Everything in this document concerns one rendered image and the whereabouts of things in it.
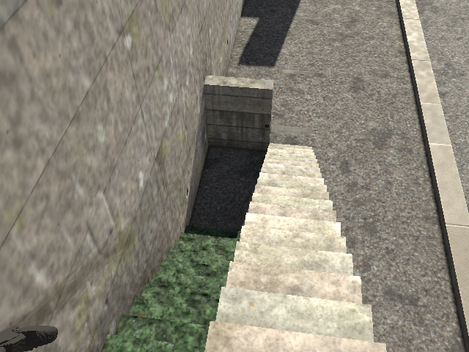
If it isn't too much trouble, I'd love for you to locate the left robot hand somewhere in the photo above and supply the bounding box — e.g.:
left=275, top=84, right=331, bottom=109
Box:
left=0, top=326, right=58, bottom=352

